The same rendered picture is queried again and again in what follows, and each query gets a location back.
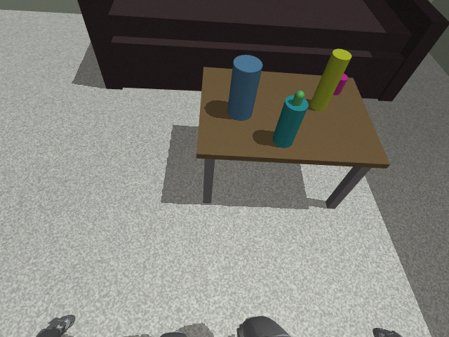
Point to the left robot hand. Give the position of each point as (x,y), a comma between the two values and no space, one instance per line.
(57,326)

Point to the sofa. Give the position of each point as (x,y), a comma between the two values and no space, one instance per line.
(164,44)

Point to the coffee table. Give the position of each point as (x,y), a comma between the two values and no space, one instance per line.
(341,135)

